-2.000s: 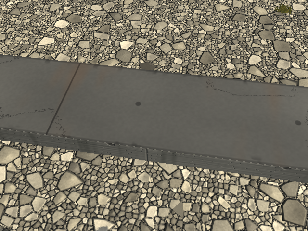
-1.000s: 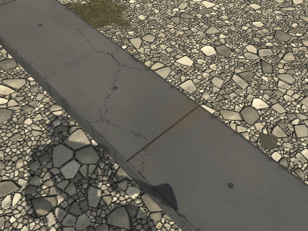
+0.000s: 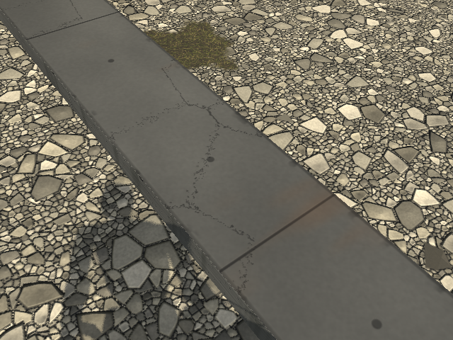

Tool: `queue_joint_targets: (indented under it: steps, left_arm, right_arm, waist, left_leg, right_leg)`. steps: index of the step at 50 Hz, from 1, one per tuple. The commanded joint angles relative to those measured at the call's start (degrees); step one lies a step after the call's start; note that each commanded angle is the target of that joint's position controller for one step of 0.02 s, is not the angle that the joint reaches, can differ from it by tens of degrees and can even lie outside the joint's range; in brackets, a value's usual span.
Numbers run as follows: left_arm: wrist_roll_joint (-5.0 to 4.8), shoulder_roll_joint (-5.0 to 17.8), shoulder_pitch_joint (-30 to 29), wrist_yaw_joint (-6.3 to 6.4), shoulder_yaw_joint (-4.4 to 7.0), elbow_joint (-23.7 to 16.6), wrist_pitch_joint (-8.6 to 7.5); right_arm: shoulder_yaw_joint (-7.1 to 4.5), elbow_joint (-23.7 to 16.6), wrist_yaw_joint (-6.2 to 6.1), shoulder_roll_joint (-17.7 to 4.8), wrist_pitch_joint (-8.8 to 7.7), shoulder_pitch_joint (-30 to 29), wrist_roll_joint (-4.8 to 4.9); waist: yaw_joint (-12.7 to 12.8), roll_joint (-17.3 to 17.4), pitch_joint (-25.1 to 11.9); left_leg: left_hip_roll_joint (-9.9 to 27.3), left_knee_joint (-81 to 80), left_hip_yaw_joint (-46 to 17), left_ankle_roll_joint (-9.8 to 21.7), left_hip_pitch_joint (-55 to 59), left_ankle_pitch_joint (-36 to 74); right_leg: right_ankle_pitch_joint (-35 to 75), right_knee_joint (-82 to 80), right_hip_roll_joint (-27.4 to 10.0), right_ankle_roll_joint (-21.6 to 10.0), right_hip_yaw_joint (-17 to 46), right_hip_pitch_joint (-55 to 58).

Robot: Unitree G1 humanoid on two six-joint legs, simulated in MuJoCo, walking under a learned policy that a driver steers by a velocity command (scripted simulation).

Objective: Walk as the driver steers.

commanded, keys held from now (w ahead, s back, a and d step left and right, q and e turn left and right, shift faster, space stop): w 0.76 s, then w+e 0.24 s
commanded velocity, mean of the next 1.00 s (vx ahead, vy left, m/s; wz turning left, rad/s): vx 0.47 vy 0.00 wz -0.05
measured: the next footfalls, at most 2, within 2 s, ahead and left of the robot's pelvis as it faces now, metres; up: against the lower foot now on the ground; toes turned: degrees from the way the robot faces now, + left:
right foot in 0.38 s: +0.33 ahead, -0.10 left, +0.00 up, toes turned -4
left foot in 0.96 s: +0.65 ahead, +0.10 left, +0.00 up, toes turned +0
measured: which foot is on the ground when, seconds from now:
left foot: down 0.00-0.40, up 0.42-0.94, down 0.96-1.00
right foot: up 0.00-0.36, down 0.38-0.96, up 0.98-1.00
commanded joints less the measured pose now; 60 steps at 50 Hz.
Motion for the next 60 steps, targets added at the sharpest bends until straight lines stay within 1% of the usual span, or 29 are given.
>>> queue_joint_targets:
  steps: [1, 3, 8, 14, 16, 18, 19, 20, 21, 22, 23, 24, 26, 29, 35, 41, 44, 45, 46, 47, 48, 49, 50, 51, 52, 54, 56, 58, 60]
  left_arm:
    - [0.07, 4.26, -6.18, -0.97, 0.73, -4.98, -2.27]
    - [0.98, 3.61, -6.0, -1.39, 0.56, -4.06, -1.81]
    - [0.77, 1.83, -14.54, -1.49, -0.2, -6.91, -0.91]
    - [0.01, 0.84, -19.7, -0.57, -1.05, -9.07, -0.83]
    - [0.05, 1.33, -12.89, 0.56, -0.57, -6.86, -1.08]
    - [0.0, 3.26, 1.67, 1.29, 0.89, -1.64, -2.1]
    - [0.67, 5.83, 9.84, 1.79, 2.1, 1.25, -2.52]
    - [1.91, 11.73, 15.41, 1.87, 3.26, 1.94, -2.7]
    - [0.5, 13.44, 11.55, 1.11, 3.61, 2.07, -2.08]
    - [-0.85, 9.43, 3.91, 0.86, 3.05, 0.64, -1.78]
    - [-0.94, 3.67, 0.46, 0.43, 1.63, 0.05, -2.08]
    - [-0.49, 1.3, -0.1, 0.29, 0.99, 0.77, -2.54]
    - [-0.57, -0.24, 0.76, 0.86, 0.27, 2.43, -3.53]
    - [-0.67, 1.02, 5.77, 0.87, 0.39, 5.07, -4.41]
    - [-0.31, 0.28, 14.73, 1.64, -0.59, 6.86, -4.39]
    - [0.18, 0.2, 16.78, 3.04, -0.83, 5.78, -3.93]
    - [0.3, 0.88, 13.73, 3.26, -0.77, 4.86, -3.63]
    - [0.14, 2.43, 12.89, 3.07, -0.33, 4.69, -3.71]
    - [-0.44, 4.64, 9.31, 2.7, 0.46, 3.96, -3.78]
    - [-1.48, 4.86, 8.52, 1.94, 0.68, 3.31, -3.91]
    - [-2.21, -3.77, 15.46, 1.59, -0.72, 2.13, -3.76]
    - [-3.57, -4.63, 15.96, 2.09, -0.22, 1.68, -3.35]
    - [-2.48, -2.61, 13.51, 2.28, 0.61, 0.68, -2.81]
    - [-1.06, -2.45, 6.14, 2.39, 0.85, -1.22, -2.48]
    - [-0.45, -3.95, 0.44, 2.29, 0.72, -3.48, -2.33]
    - [-0.3, -8.46, -3.85, 1.48, -0.59, -6.87, -1.29]
    - [-0.78, -12.97, -8.47, 1.2, -2.67, -11.31, 0.11]
    - [-0.6, -11.75, -13.74, 1.34, -3.89, -17.35, 1.54]
    - [-0.07, -7.75, -15.27, 1.3, -3.47, -19.5, 2.28]
  right_arm:
    - [-1.24, -1.05, -0.39, -7.13, -1.12, 3.03, 0.3]
    - [-0.6, -0.08, -0.54, -5.55, -1.84, 4.07, 0.66]
    - [0.08, 3.36, -0.83, -4.67, -1.93, 9.36, 1.13]
    - [0.3, 5.13, -1.36, -5.23, -1.64, 10.11, 0.68]
    - [0.26, 4.9, -1.74, -5.32, -1.56, 7.87, 0.56]
    - [-0.3, 4.6, -1.57, -6.74, -1.42, 5.2, 0.85]
    - [-0.36, 4.07, -1.12, -6.68, -1.65, 4.29, 1.12]
    - [0.61, 1.98, -0.78, -1.15, -1.8, 4.79, 0.83]
    - [0.14, 1.9, -0.27, 0.0, -1.72, 10.39, 1.79]
    - [-0.46, 1.49, -0.23, -2.78, -1.23, 6.98, 0.69]
    - [-0.82, 0.42, 0.15, -3.64, -1.28, 2.34, -0.03]
    - [-0.88, 0.14, 0.43, -2.68, -1.25, 0.93, 0.11]
    - [-0.6, 0.0, 1.33, -0.37, 0.12, 1.65, -0.3]
    - [-0.41, -1.73, 1.58, 1.16, 1.69, -1.32, -0.53]
    - [0.17, -8.43, 1.66, 1.08, 2.19, -16.27, -0.6]
    - [1.04, -12.14, 1.68, 1.87, 2.11, -23.64, 0.6]
    - [0.44, -11.07, 0.19, 0.71, 1.25, -16.85, 1.31]
    - [-0.44, -9.44, -0.36, -0.99, 0.48, -11.26, 1.59]
    - [-1.14, -7.5, -0.69, -2.0, -0.48, -3.14, 1.69]
    - [-2.33, -5.94, -1.46, -5.04, -0.81, 3.35, 0.59]
    - [-3.75, -6.13, -1.55, -11.77, -0.85, 6.61, -1.29]
    - [-4.53, -6.06, -0.73, -13.84, 0.29, 8.66, -0.85]
    - [-3.99, -6.7, -0.27, -10.18, 1.02, 3.1, 0.0]
    - [-2.44, -6.62, -0.03, -3.82, 0.92, -0.95, -0.22]
    - [-1.62, -4.15, 0.05, -0.64, 0.26, 1.19, -0.44]
    - [-0.27, -0.11, -0.51, 2.98, -0.75, 5.26, -0.58]
    - [0.42, 2.65, -0.28, 3.66, -1.72, 7.78, -0.82]
    - [0.95, 2.36, 0.29, 2.51, -2.84, 3.51, -0.24]
    - [1.27, 0.16, -0.01, -0.17, -3.33, -1.08, -0.22]
  waist:
    - [0.14, 4.73, 5.79]
    - [0.17, 5.22, 3.74]
    - [-1.31, 5.8, 5.29]
    - [-1.49, 7.62, 6.79]
    - [2.21, 7.39, 3.8]
    - [8.72, 6.41, -2.11]
    - [11.8, 4.68, -5.48]
    - [11.04, -5.95, -9.17]
    - [5.85, -10.75, -10.81]
    - [3.2, -5.05, -2.21]
    - [2.98, -0.68, 2.52]
    - [1.48, 1.72, 3.98]
    - [-1.34, 0.51, 4.02]
    - [-1.86, -0.05, 4.89]
    - [1.8, -0.72, 5.18]
    - [3.98, -3.0, 5.02]
    - [1.06, -3.85, 1.34]
    - [-1.07, -3.93, -1.58]
    - [-5.78, -4.6, -3.78]
    - [-7.87, -2.8, -8.82]
    - [-2.75, 12.63, -15.33]
    - [-4.24, 16.69, -18.46]
    - [-2.01, 11.6, -14.48]
    - [-1.79, 7.91, -5.76]
    - [-2.32, 5.89, -1.24]
    - [0.28, 5.77, 0.37]
    - [2.67, 5.32, 1.9]
    - [7.09, 5.37, 5.28]
    - [9.22, 4.35, 7.22]
  left_leg:
    - [17.69, -19.41, -25.26, 7.01, 12.26, -11.77]
    - [14.8, -18.96, -17.97, 5.78, 13.2, 2.64]
    - [13.15, -17.89, -10.51, 6.56, 13.11, 21.38]
    - [13.85, -15.17, -6.63, 6.59, 11.72, 34.76]
    - [14.7, -7.75, -4.99, 5.78, 12.62, 52.15]
    - [12.12, 9.29, -3.14, 4.18, 9.1, 56.28]
    - [9.22, 21.57, -2.3, 3.2, -0.04, 43.44]
    - [2.6, 44.08, 0.01, 1.74, -11.58, 2.9]
    - [-3.08, 54.62, -7.36, 1.4, -23.22, -11.55]
    - [1.87, 57.86, -6.89, 1.28, -27.46, -6.39]
    - [3.87, 58.03, -5.61, 1.35, -28.63, -2.86]
    - [5.45, 56.77, -5.4, 1.26, -27.19, -0.36]
    - [7.53, 53.64, -5.09, 0.33, -23.37, 2.34]
    - [7.95, 54.6, -2.97, -0.7, -29.36, 4.18]
    - [8.87, 43.85, 2.11, -3.01, -41.88, 8.4]
    - [7.18, 22.96, 3.1, -2.31, -35.61, 12.58]
    - [2.63, 13.46, 4.32, -0.23, -21.02, 10.59]
    - [0.92, 10.34, 3.64, 0.13, -13.41, 11.23]
    - [0.94, 3.12, 2.64, 0.24, -3.08, 15.09]
    - [4.0, 1.47, 2.21, -0.72, 10.82, 11.36]
    - [23.73, 4.13, -18.65, 2.39, 25.72, 23.06]
    - [31.27, -5.57, -37.27, 10.4, 26.84, 24.82]
    - [30.8, -10.05, -36.55, 13.37, 18.76, 5.88]
    - [27.76, -11.93, -28.9, 11.97, 11.91, -5.44]
    - [25.19, -12.34, -21.99, 9.94, 8.43, -4.97]
    - [21.39, -11.14, -14.1, 5.54, 4.39, -5.16]
    - [22.39, -10.5, -10.96, 3.03, 0.85, -6.44]
    - [21.88, -16.16, -5.13, 0.77, -10.88, -11.82]
    - [18.0, -20.58, 2.07, 0.1, -20.39, -7.25]
  right_leg:
    - [6.02, 9.78, -4.02, -0.88, 2.38, -24.36]
    - [10.2, 10.21, -4.35, 1.0, 0.14, -23.03]
    - [14.45, 4.95, -4.59, 4.43, -3.51, -26.59]
    - [17.34, -8.15, -2.34, 2.23, -5.94, -17.78]
    - [14.1, -8.56, -0.19, -0.39, -6.34, -9.94]
    - [16.33, -15.96, 3.0, -2.14, -7.05, 7.27]
    - [15.21, -18.73, -0.26, -3.0, -3.68, 19.86]
    - [9.43, -22.47, -17.61, -6.02, 18.16, 27.24]
    - [3.76, -34.68, -24.1, -11.98, 42.89, 27.53]
    - [-7.7, -36.77, -23.52, -12.31, 37.81, 19.54]
    - [-8.34, -37.16, -20.88, -11.29, 30.3, 13.13]
    - [-2.98, -37.94, -18.32, -9.55, 24.43, 8.78]
    - [6.47, -38.86, -14.26, -7.02, 15.67, 2.89]
    - [18.31, -38.61, -12.69, -6.89, 10.2, 2.77]
    - [35.56, -38.14, -10.84, -6.05, 5.27, 12.64]
    - [45.58, -37.24, -12.6, -6.12, 5.22, 21.2]
    - [67.27, -29.18, -11.32, -4.81, 3.75, 23.0]
    - [72.02, -22.34, -10.42, -4.06, 4.34, 22.92]
    - [69.73, -12.67, -9.28, -3.48, 4.3, 19.32]
    - [52.85, -1.47, -6.11, -3.19, 3.41, 10.05]
    - [11.98, 17.27, -1.04, -1.71, 0.6, -5.28]
    - [-4.1, 39.64, 4.68, -0.32, 1.38, -15.73]
    - [1.81, 51.18, 1.01, 0.21, 2.78, -21.59]
    - [3.78, 57.32, -0.93, -0.12, 0.24, -28.11]
    - [3.08, 64.39, -1.35, -1.24, -0.56, -34.24]
    - [2.7, 73.47, -1.98, -3.68, 1.12, -42.6]
    - [2.55, 84.08, -0.74, -5.39, 4.21, -53.68]
    - [3.44, 76.78, -1.56, -4.57, 4.65, -52.62]
    - [8.64, 62.24, -0.93, -2.03, 0.53, -44.87]
Velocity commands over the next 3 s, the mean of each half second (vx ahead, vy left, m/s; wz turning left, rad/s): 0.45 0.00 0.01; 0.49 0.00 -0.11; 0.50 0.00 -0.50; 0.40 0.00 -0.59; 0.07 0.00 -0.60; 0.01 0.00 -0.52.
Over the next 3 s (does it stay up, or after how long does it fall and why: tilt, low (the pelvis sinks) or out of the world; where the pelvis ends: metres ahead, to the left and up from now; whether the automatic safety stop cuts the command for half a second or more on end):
stays up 1.02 -0.18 0.10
